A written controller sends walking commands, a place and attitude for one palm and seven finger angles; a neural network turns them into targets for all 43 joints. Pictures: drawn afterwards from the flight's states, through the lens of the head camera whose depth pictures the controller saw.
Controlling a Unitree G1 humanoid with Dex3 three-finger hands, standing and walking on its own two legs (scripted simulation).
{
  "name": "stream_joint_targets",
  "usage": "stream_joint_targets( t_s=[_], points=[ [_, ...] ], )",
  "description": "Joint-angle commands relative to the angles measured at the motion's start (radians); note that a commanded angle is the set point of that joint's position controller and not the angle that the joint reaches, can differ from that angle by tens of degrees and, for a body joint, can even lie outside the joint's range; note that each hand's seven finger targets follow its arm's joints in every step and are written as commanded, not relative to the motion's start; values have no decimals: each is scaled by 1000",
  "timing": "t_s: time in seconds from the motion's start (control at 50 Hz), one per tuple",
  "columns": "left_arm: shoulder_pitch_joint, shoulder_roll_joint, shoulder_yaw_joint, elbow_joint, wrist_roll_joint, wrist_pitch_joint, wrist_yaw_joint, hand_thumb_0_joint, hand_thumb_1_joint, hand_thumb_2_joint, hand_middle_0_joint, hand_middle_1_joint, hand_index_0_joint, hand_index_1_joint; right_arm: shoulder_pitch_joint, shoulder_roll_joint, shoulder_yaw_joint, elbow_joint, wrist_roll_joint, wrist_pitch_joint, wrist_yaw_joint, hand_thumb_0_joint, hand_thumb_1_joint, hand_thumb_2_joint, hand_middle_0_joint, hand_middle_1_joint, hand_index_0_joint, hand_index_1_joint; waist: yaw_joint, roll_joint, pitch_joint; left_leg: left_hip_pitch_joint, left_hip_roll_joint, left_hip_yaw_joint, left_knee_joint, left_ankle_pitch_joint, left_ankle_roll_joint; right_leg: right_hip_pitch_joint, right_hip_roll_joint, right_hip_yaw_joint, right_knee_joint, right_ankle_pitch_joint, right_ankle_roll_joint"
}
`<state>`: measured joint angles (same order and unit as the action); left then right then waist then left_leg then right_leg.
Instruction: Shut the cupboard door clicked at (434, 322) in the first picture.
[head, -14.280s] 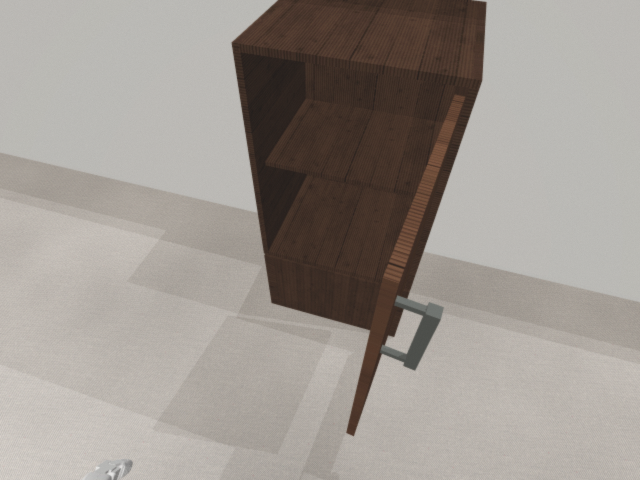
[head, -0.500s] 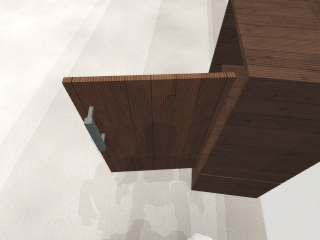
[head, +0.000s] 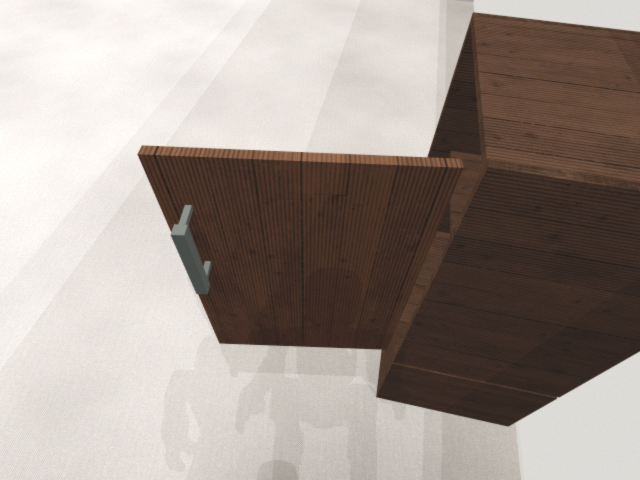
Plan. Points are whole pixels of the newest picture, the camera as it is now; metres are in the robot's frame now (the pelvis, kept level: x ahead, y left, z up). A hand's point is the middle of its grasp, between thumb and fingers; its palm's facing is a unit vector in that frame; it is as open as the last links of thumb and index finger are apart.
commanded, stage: come to a stop and stand still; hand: left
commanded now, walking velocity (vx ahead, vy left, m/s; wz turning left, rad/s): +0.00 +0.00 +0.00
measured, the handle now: (195, 252) +0.42 +0.24 -0.02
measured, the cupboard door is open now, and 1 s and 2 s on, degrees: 100 100 100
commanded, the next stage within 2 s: look again from close up in 0.44 s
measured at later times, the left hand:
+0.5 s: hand out of the picture +0.02 +0.17 -0.16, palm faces -0.04 -0.97 -0.23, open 7.4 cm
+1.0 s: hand out of the picture +0.01 +0.16 -0.17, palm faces -0.03 -0.98 -0.18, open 7.3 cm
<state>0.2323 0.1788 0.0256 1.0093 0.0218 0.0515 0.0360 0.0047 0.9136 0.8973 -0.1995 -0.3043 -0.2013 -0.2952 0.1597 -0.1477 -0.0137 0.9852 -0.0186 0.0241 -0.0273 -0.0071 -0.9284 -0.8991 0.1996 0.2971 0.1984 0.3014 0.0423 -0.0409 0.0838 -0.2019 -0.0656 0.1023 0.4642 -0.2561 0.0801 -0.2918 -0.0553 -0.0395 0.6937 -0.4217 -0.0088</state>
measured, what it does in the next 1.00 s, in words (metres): stands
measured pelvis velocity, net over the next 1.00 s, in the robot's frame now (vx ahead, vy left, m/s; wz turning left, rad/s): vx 0.01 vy -0.01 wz -0.03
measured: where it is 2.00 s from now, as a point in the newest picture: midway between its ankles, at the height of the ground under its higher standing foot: outside the picture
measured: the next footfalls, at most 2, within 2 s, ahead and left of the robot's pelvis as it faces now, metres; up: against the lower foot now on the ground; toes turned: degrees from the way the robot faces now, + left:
none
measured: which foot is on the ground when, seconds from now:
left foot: down 0.00-1.00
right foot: down 0.00-1.00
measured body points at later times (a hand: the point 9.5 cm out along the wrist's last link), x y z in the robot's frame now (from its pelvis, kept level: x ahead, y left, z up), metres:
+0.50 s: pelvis -0.01 -0.01 +0.00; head +0.00 -0.02 +0.45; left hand +0.02 +0.22 -0.14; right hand -0.02 -0.24 -0.16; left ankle +0.00 +0.07 -0.73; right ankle -0.03 -0.12 -0.73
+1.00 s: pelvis +0.01 -0.01 +0.01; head +0.03 +0.00 +0.46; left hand +0.01 +0.21 -0.16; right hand +0.01 -0.23 -0.15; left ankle +0.00 +0.07 -0.73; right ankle -0.03 -0.12 -0.73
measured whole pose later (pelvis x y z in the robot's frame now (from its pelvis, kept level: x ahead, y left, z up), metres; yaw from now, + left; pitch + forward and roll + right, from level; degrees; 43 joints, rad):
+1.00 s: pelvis +0.01 -0.01 +0.01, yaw -2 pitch -1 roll +0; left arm 0.28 0.16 -0.04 1.11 0.01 -0.01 0.04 0.01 0.92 0.90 -0.20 -0.30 -0.20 -0.30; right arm 0.24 -0.15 0.02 1.15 -0.01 -0.02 -0.03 0.01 -0.92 -0.90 0.20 0.30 0.20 0.30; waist 0.00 -0.02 0.04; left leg -0.15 -0.02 0.11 0.40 -0.24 0.05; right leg -0.13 0.00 -0.01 0.42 -0.28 0.00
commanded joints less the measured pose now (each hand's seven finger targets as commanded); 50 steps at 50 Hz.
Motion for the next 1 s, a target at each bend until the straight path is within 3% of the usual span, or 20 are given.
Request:
stream_joint_targets(
  t_s=[0.0, 0.02, 0.04, 0.06, 0.08, 0.1, 0.16, 0.2, 0.28, 0.3, 0.36, 0.5, 0.72, 0.98],
  points=[
    [104, 31, 6, -9, 3, -31, 3, 0, 900, 900, -200, -300, -200, -300, 30, -128, -23, -36, -3, -26, -2, 0, -900, -900, 200, 300, 200, 300, 4, 85, -77, 34, 263, -216, -127, 359, 85, 72, -10, 9, -146, 80, 9],
    [123, 35, 0, 1, 2, -42, 5, 0, 900, 900, -200, -300, -200, -300, 40, -124, -19, -31, 2, -30, -2, 0, -900, -900, 200, 300, 200, 300, 5, 58, -86, 40, 233, -206, -83, 350, 55, 115, -20, 37, -268, 178, 8],
    [128, 55, -2, 10, 3, -55, 8, 0, 900, 900, -200, -300, -200, -300, 53, -108, -18, -27, 8, -35, -1, 0, -900, -900, 200, 300, 200, 300, -14, 0, -93, 45, 184, -175, -54, 294, 9, 127, -61, 112, -321, 313, -10],
    [205, 94, -10, 29, 17, -88, 45, 0, 900, 900, -200, -300, -200, -300, 14, -166, -19, -81, 20, -58, 5, 0, -900, -900, 200, 300, 200, 300, -13, 38, -138, 121, 183, -137, 121, 532, -50, 80, -103, 157, -270, 679, -7],
    [120, 140, 1, -16, -7, -93, 39, 0, 900, 900, -200, -300, -200, -300, 99, -156, -20, -73, 12, -48, 16, 0, -900, -900, 200, 300, 200, 300, -66, 18, -247, 67, 165, -143, 74, 222, -49, 157, -114, 150, -234, 418, -47],
    [91, 132, -1, -37, -5, -98, 30, 0, 900, 900, -200, -300, -200, -300, 78, -144, -15, -75, 2, -45, 23, 0, -900, -900, 200, 300, 200, 300, -50, 36, -250, 65, 149, -119, 51, 154, -52, 152, -108, 167, -224, 411, -65],
    [77, 113, -16, -47, -7, -102, 21, 0, 900, 900, -200, -300, -200, -300, 88, -128, -9, -71, 5, -39, 20, 0, -900, -900, 200, 300, 200, 300, -74, 6, -90, 29, 148, -129, 9, 116, -42, 35, -89, 159, -261, 339, -63],
    [86, 110, -23, -45, -7, -97, 16, 0, 900, 900, -200, -300, -200, -300, 103, -130, -3, -54, 5, -43, 20, 0, -900, -900, 200, 300, 200, 300, -64, 15, -52, 13, 155, -139, -27, 125, -33, 27, -63, 143, -273, 279, -57],
    [93, 109, -28, -41, -7, -82, 11, 0, 900, 900, -200, -300, -200, -300, 116, -142, 2, -32, 3, -39, 21, 0, -900, -900, 200, 300, 200, 300, -59, 3, 52, -48, 148, -149, -100, -72, -35, -31, -45, 153, -334, 17, -54],
    [97, 114, -27, -39, -6, -81, 9, 0, 900, 900, -200, -300, -200, -300, 117, -136, 5, -23, 1, -40, 21, 0, -900, -900, 200, 300, 200, 300, -53, 30, 46, -45, 148, -145, -112, -66, -34, -24, -45, 147, -337, 27, -55],
    [102, 116, -28, -32, -9, -82, 6, 0, 900, 900, -200, -300, -200, -300, 138, -136, 9, 0, 1, -43, 22, 0, -900, -900, 200, 300, 200, 300, -51, -9, 29, -40, 146, -138, -118, -60, -37, -7, -45, 156, -350, 19, -53],
    [99, 114, -30, -7, -14, -87, 6, 0, 900, 900, -200, -300, -200, -300, 168, -126, 20, 68, 5, -63, 15, 0, -900, -900, 200, 300, 200, 300, -38, 27, -55, 5, 166, -133, -125, 111, -34, 104, -45, 129, -318, 241, -44],
    [100, 97, -36, 54, -14, -83, 8, 0, 900, 900, -200, -300, -200, -300, 172, -113, 22, 133, 9, -63, 5, 0, -900, -900, 200, 300, 200, 300, -38, 33, -40, 40, 176, -119, -124, 178, -39, 124, -50, 122, -326, 339, -36],
    [121, 76, -37, 82, -11, -80, 10, 0, 900, 900, -200, -300, -200, -300, 149, -113, 17, 139, 10, -63, -3, 0, -900, -900, 200, 300, 200, 300, -44, 43, -44, 102, 183, -119, -125, 253, -35, 113, -49, 114, -335, 365, -24]
  ],
)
